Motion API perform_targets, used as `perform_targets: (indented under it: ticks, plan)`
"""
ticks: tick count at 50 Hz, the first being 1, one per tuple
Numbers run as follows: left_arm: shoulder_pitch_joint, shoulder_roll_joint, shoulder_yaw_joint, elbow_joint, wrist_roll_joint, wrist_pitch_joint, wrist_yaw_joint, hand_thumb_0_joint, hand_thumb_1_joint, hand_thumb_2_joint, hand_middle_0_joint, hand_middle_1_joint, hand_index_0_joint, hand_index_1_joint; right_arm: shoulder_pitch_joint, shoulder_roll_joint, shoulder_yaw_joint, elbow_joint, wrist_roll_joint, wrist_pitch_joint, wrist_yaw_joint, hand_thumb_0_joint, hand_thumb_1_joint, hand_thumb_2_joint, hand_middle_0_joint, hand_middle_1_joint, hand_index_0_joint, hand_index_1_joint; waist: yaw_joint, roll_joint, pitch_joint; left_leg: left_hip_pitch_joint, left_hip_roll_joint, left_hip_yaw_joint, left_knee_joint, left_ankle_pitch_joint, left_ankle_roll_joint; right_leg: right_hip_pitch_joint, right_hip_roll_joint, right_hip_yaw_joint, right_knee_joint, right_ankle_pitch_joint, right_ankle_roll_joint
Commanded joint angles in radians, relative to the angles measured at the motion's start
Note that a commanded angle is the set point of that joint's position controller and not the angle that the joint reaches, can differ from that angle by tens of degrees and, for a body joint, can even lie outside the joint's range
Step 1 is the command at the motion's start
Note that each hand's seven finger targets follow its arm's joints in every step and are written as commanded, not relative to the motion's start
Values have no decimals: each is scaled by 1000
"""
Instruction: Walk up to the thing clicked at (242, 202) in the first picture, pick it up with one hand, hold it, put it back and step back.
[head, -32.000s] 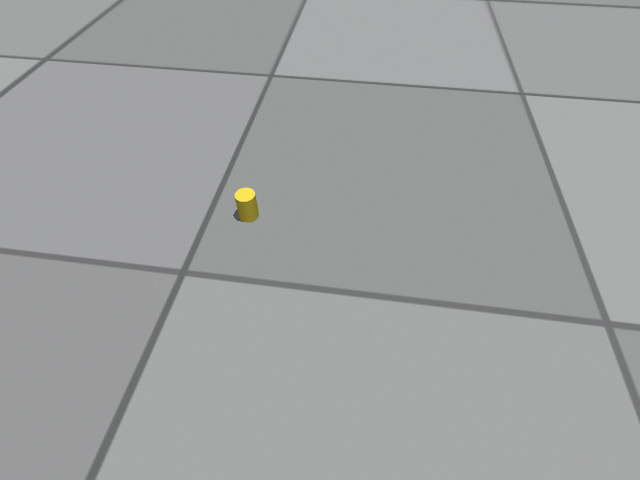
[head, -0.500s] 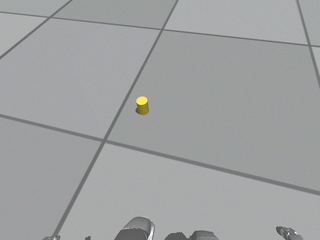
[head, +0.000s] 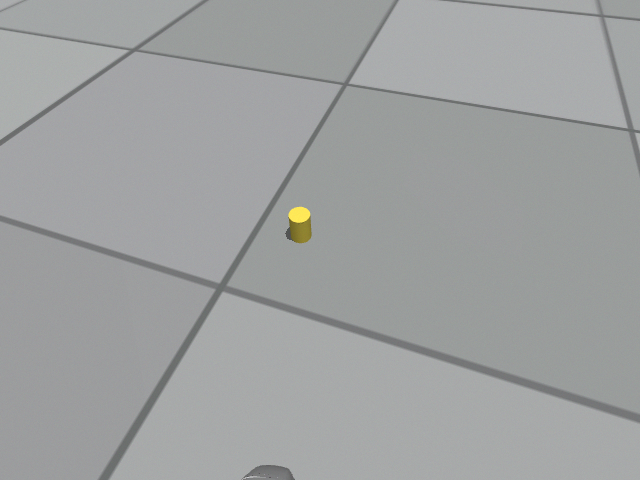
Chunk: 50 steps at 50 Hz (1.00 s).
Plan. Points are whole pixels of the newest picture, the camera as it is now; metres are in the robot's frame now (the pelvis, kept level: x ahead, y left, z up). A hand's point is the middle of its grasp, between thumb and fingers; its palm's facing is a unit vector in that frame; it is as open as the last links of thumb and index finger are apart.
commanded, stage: step back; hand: left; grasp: from the side
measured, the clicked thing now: (300, 225) +1.11 +0.15 -0.70
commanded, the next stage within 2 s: stand in 0.48 s
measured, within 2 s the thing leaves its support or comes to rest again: neither
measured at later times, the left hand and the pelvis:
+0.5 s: hand (137, 445) +0.17 +0.29 -0.14, palm faces -0.01 -0.93 -0.38, open 7.4 cm; pelvis +0.05 +0.03 +0.00, yaw -2 degrees
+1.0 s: hand out of the picture +0.12 +0.26 -0.14, palm faces -0.05 -0.94 -0.33, open 7.4 cm; pelvis +0.04 +0.01 +0.02, yaw -1 degrees
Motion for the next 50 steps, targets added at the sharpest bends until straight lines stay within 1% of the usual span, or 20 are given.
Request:
perform_targets:
  ticks: [1,3,4,5,6,7,8,10,11,12,13,14,15,16,23,24,31,36,41,50]
  plan:
    - [-91,308,73,-90,0,-28,18,0,900,900,-200,-300,-200,-300,15,-156,-46,-52,-4,-31,-8,0,-900,-900,200,300,200,300,-25,-200,-2,7,42,53,-132,13,-8,-35,-240,278,-262,-219,-135]
    - [-113,296,59,-97,-6,-17,14,0,900,900,-200,-300,-200,-300,17,-142,-51,-37,-6,-38,-9,0,-900,-900,200,300,200,300,-45,-176,-20,134,14,100,-305,114,-5,-82,-207,201,-182,-107,-115]
    - [-114,269,43,-99,-9,-12,13,0,900,900,-200,-300,-200,-300,26,-143,-55,-30,-9,-43,-16,0,-900,-900,200,300,200,300,-56,-142,-41,205,6,92,-373,156,0,-94,-176,166,-104,-25,-89]
    - [-110,230,29,-104,-12,-11,13,0,900,900,-200,-300,-200,-300,35,-162,-61,-25,-18,-51,-24,0,-900,-900,200,300,200,300,-68,-75,-75,262,60,9,-435,201,13,-116,-145,122,-8,78,-59]
    - [-106,172,12,-109,-29,-7,12,0,900,900,-200,-300,-200,-300,10,-211,-64,-36,-20,-61,-31,0,-900,-900,200,300,200,300,-54,85,-97,248,245,-266,-534,182,72,-158,-48,56,119,37,-1]
    - [-112,218,28,-85,-37,2,20,0,900,900,-200,-300,-200,-300,-46,-266,-65,-47,-9,-59,-30,0,-900,-900,200,300,200,300,-40,99,-54,131,320,-332,-546,110,165,-114,-11,35,151,-211,10]
    - [-106,238,29,-74,-32,1,22,0,900,900,-200,-300,-200,-300,-78,-252,-62,-49,-7,-60,-28,0,-900,-900,200,300,200,300,-33,70,-40,122,322,-315,-523,152,192,-87,-26,61,178,-235,7]
    - [-109,211,21,-63,-31,-6,23,0,900,900,-200,-300,-200,-300,-87,-217,-46,-44,-10,-62,-32,0,-900,-900,200,300,200,300,-27,95,-49,217,263,-195,-435,457,149,-101,-35,57,75,-194,-2]
    - [-91,206,20,-50,-34,-12,25,0,900,900,-200,-300,-200,-300,-97,-213,-43,-37,-4,-60,-34,0,-900,-900,200,300,200,300,-19,132,-54,224,236,-126,-387,635,119,-56,-32,40,-13,-104,0]
    - [-60,207,19,-33,-34,-20,28,0,900,900,-200,-300,-200,-300,-116,-202,-40,-38,8,-57,-35,0,-900,-900,200,300,200,300,-2,127,-96,233,210,-67,-331,793,88,29,-41,43,-97,76,2]
    - [-63,225,27,-20,-31,-24,32,0,900,900,-200,-300,-200,-300,-109,-184,-35,-34,20,-53,-36,0,-900,-900,200,300,200,300,-11,84,-141,208,171,-26,-286,830,51,128,-61,78,-98,287,-6]
    - [-56,252,30,-20,-34,-28,35,0,900,900,-200,-300,-200,-300,-104,-168,-31,-39,27,-49,-38,0,-900,-900,200,300,200,300,-16,46,-173,171,138,-2,-269,750,33,180,-92,123,-58,410,-20]
    - [-75,282,37,-23,-30,-28,33,0,900,900,-200,-300,-200,-300,-88,-160,-33,-37,30,-45,-40,0,-900,-900,200,300,200,300,-30,-2,-191,165,116,18,-279,619,25,191,-127,150,-28,440,-47]
    - [-104,284,36,-31,-30,-24,32,0,900,900,-200,-300,-200,-300,-81,-163,-35,-27,22,-43,-43,0,-900,-900,200,300,200,300,-35,-33,-180,161,118,18,-286,580,23,187,-141,158,-10,440,-57]
    - [-177,233,12,-22,-31,-8,33,0,900,900,-200,-300,-200,-300,-158,-170,-34,2,16,-46,-40,0,-900,-900,200,300,200,300,-29,-33,-110,180,156,-10,-383,564,54,115,-89,104,-23,325,-17]
    - [-179,205,-5,3,-42,0,30,0,900,900,-200,-300,-200,-300,-164,-170,-21,9,25,-48,-38,0,-900,-900,200,300,200,300,-28,-62,-101,191,159,-37,-420,583,47,132,-107,118,-84,356,-11]
    - [-214,218,-12,30,-36,-5,30,0,900,900,-200,-300,-200,-300,-190,-153,-9,44,29,-50,-31,0,-900,-900,200,300,200,300,-40,-64,-145,294,148,3,-479,650,15,214,-130,115,-180,462,4]
    - [-229,222,-13,52,-33,-3,25,0,900,900,-200,-300,-200,-300,-212,-141,-4,63,26,-44,-27,0,-900,-900,200,300,200,300,-41,-55,-98,291,141,9,-552,448,5,170,-126,124,-261,257,9]
    - [-226,225,-14,71,-29,-6,23,0,900,900,-200,-300,-200,-300,-214,-143,-1,83,23,-43,-22,0,-900,-900,200,300,200,300,-43,-49,-75,264,138,6,-580,347,-2,156,-128,129,-300,176,13]
    - [-205,223,-18,82,-30,-8,21,0,900,900,-200,-300,-200,-300,-186,-155,1,99,20,-44,-21,0,-900,-900,200,300,200,300,-47,-47,-82,259,142,4,-579,339,-1,145,-127,133,-311,158,10]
